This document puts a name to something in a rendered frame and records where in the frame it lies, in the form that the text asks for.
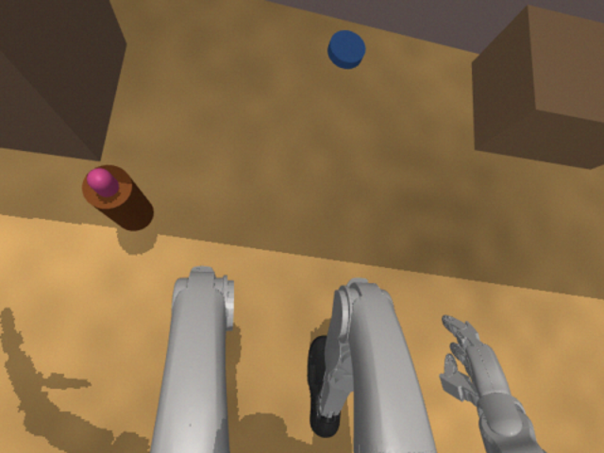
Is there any right robot arm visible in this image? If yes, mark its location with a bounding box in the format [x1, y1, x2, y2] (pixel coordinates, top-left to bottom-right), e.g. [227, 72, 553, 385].
[477, 393, 546, 453]

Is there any right robot foot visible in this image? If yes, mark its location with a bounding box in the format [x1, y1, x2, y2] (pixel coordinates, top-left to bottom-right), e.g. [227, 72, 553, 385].
[308, 335, 341, 438]

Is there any right robot hand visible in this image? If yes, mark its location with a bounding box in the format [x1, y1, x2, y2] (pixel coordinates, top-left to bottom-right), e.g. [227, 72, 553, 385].
[439, 315, 512, 406]

